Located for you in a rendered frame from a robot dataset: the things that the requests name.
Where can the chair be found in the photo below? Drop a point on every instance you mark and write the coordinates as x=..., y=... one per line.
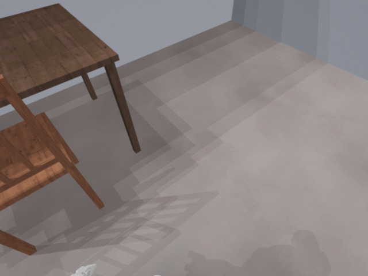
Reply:
x=32, y=155

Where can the left robot hand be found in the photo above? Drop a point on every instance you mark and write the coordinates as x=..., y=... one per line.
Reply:
x=86, y=270

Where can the table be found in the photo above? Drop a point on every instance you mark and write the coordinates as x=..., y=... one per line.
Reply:
x=44, y=47

